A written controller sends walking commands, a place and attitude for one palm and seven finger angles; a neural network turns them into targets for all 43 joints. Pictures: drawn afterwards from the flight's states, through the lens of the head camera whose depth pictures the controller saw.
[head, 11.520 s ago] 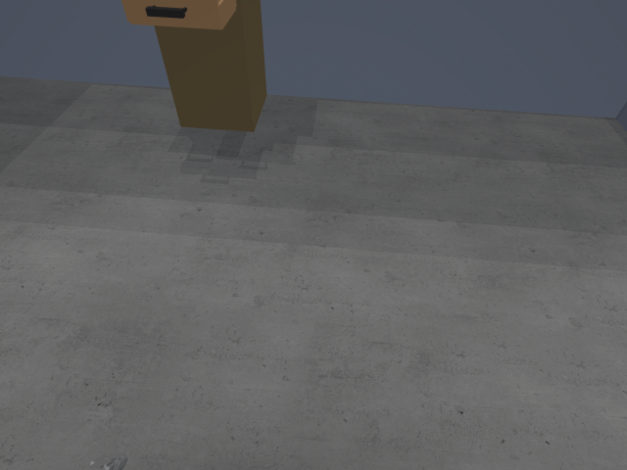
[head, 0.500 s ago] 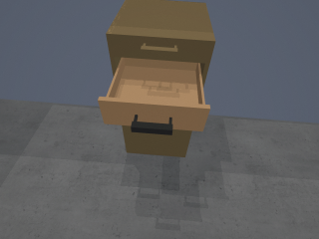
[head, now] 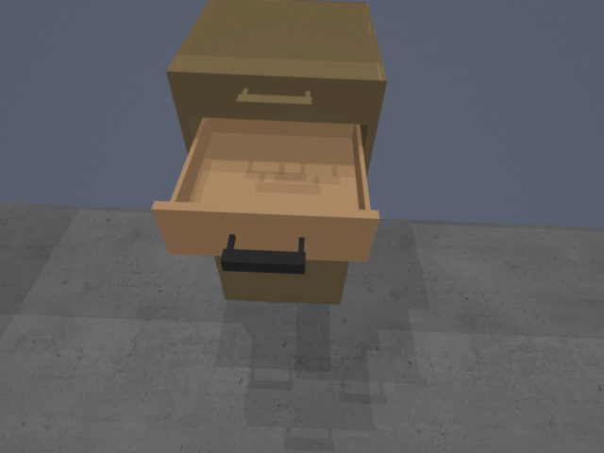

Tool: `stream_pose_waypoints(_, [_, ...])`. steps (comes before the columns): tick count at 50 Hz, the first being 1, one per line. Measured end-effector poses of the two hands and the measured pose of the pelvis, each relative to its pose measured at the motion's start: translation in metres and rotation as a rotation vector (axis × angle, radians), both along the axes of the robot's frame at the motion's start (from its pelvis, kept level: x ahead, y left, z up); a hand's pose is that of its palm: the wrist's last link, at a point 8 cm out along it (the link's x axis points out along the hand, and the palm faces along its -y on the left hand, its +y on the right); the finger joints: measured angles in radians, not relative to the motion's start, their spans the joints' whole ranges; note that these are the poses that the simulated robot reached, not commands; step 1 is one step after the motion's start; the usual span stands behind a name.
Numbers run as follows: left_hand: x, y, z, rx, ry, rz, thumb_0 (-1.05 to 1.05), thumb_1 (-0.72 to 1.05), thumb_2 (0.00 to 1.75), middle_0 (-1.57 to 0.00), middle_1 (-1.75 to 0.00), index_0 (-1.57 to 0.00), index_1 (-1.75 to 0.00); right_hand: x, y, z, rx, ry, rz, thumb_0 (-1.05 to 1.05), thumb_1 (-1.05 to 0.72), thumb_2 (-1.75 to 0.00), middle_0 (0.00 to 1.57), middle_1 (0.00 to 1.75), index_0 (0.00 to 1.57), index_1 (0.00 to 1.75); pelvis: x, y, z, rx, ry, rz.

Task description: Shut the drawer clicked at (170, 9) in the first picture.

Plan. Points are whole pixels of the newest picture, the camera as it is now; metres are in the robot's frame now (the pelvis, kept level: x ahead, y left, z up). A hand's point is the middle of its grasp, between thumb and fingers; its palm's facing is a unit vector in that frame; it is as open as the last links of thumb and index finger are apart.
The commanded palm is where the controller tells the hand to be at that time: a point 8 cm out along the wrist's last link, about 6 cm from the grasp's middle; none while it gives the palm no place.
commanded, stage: shuffle to correct the standing spot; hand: left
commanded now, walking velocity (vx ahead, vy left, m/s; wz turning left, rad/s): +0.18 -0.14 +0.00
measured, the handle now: (265, 251) +0.45 +0.09 -0.04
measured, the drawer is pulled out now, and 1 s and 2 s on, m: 0.28 0.28 0.28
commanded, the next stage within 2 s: come to a stop and stand still in 0.64 s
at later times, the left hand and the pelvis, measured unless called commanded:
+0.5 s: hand out of the picture +0.03 +0.11 -0.20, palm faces +0.04 -0.99 -0.09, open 7.4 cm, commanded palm none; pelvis +0.10 -0.03 -0.01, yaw +0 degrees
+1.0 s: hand (275, 440) +0.18 +0.05 -0.16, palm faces +0.05 -0.98 -0.21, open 7.2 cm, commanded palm none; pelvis +0.16 -0.13 +0.01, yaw +1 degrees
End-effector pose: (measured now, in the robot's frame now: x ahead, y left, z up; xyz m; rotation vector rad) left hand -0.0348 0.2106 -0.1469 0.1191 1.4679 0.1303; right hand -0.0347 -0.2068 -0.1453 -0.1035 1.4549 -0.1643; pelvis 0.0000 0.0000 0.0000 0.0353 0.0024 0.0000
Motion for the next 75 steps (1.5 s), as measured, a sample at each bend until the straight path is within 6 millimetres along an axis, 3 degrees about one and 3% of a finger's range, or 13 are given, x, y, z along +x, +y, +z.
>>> stream_pose_waypoints(5, [0.022, -0.018, 0.001, 0.01, -0.029, 0.032, 0.0, 0.91, 0.9, -0.2, -0.3, -0.2, -0.3, 0.011, -0.018, -0.004, 0.005, 0.039, 0.007, 0.0, -0.91, -0.9, 0.2, 0.3, 0.2, 0.3, 0.022, -0.018, -0.003, -0.024, 0.006, 0.021])
stream_pose_waypoints(8, [0.027, -0.031, -0.001, 0.007, -0.043, 0.062, 0.0, 0.91, 0.9, -0.2, -0.3, -0.2, -0.3, 0.033, -0.029, -0.003, -0.003, 0.04, 0.038, 0.0, -0.91, -0.9, 0.2, 0.3, 0.2, 0.3, 0.033, -0.027, -0.003, -0.03, 0.003, 0.037])
stream_pose_waypoints(17, [0.013, -0.061, -0.005, -0.068, 0.096, 0.101, 0.0, 0.91, 0.9, -0.2, -0.3, -0.2, -0.3, 0.158, -0.052, 0.01, -0.069, -0.162, 0.102, 0.01, -0.94, -0.9, 0.2, 0.3, 0.2, 0.3, 0.069, -0.031, -0.003, -0.036, -0.012, 0.03])
stream_pose_waypoints(20, [0.019, -0.059, -0.017, -0.095, 0.135, 0.09, 0.0, 0.91, 0.9, -0.2, -0.3, -0.2, -0.3, 0.195, -0.05, 0.008, -0.093, -0.267, 0.106, 0.01, -0.93, -0.9, 0.2, 0.3, 0.2, 0.3, 0.085, -0.027, -0.014, -0.048, -0.024, 0.008])
stream_pose_waypoints(22, [0.031, -0.055, -0.025, -0.097, 0.141, 0.065, 0.0, 0.91, 0.9, -0.2, -0.3, -0.2, -0.3, 0.206, -0.049, 0.007, -0.102, -0.311, 0.093, 0.0, -0.92, -0.9, 0.2, 0.3, 0.2, 0.3, 0.09, -0.028, -0.019, -0.035, -0.031, -0.007])
stream_pose_waypoints(26, [0.081, -0.041, -0.023, -0.057, 0.043, 0.036, 0.01, 0.91, 0.9, -0.2, -0.3, -0.2, -0.3, 0.201, -0.05, 0.012, -0.09, -0.275, 0.092, 0.0, -0.92, -0.9, 0.2, 0.3, 0.2, 0.3, 0.097, -0.035, -0.011, -0.027, -0.031, -0.001])
stream_pose_waypoints(31, [0.148, -0.035, -0.002, -0.007, -0.13, 0.037, 0.0, 0.91, 0.9, -0.2, -0.3, -0.2, -0.3, 0.187, -0.072, 0.017, -0.089, -0.18, 0.1, -0.01, -0.95, -0.9, 0.21, 0.3, 0.2, 0.3, 0.106, -0.048, 0.001, -0.041, -0.009, 0.019])
stream_pose_waypoints(39, [0.207, -0.062, 0.007, 0.074, -0.217, -0.028, 0.0, 0.91, 0.9, -0.2, -0.3, -0.2, -0.3, 0.179, -0.121, -0.004, -0.038, -0.115, 0.037, 0.0, -0.92, -0.9, 0.21, 0.3, 0.2, 0.3, 0.131, -0.096, -0.008, -0.021, 0.008, 0.022])
stream_pose_waypoints(44, [0.211, -0.097, 0.014, 0.071, -0.196, -0.002, 0.0, 0.92, 0.9, -0.2, -0.3, -0.2, -0.3, 0.19, -0.141, -0.003, -0.025, -0.071, 0.041, 0.0, -0.91, -0.9, 0.2, 0.3, 0.2, 0.3, 0.149, -0.117, -0.001, -0.031, -0.004, 0.035])
stream_pose_waypoints(52, [0.203, -0.115, 0.012, 0.058, -0.127, 0.023, 0.01, 0.93, 0.9, -0.2, -0.3, -0.21, -0.3, 0.227, -0.144, 0.003, -0.013, -0.105, 0.05, 0.0, -0.91, -0.9, 0.2, 0.3, 0.2, 0.3, 0.163, -0.127, 0.004, -0.008, -0.017, 0.019])
stream_pose_waypoints(59, [0.192, -0.1, -0.004, 0.056, -0.108, 0.067, 0.01, 0.91, 0.9, -0.2, -0.3, -0.21, -0.3, 0.255, -0.14, 0.006, -0.057, -0.172, 0.098, 0.0, -0.92, -0.9, 0.2, 0.3, 0.2, 0.3, 0.156, -0.117, -0.004, -0.011, -0.047, 0.028])
stream_pose_waypoints(67, [0.179, -0.084, -0.005, 0.093, -0.153, 0.02, 0.0, 0.91, 0.9, -0.2, -0.3, -0.2, -0.3, 0.267, -0.129, 0.002, -0.038, -0.3, 0.131, 0.0, -0.91, -0.9, 0.2, 0.3, 0.2, 0.3, 0.13, -0.108, -0.013, -0.024, -0.05, 0.018])
stream_pose_waypoints(75, [0.165, -0.065, -0.002, 0.096, -0.217, 0.019, 0.01, 0.91, 0.9, -0.2, -0.3, -0.2, -0.3, 0.234, -0.11, 0.007, -0.021, -0.345, 0.132, 0.0, -0.91, -0.9, 0.2, 0.3, 0.2, 0.3, 0.111, -0.094, -0.013, -0.041, -0.082, 0.043])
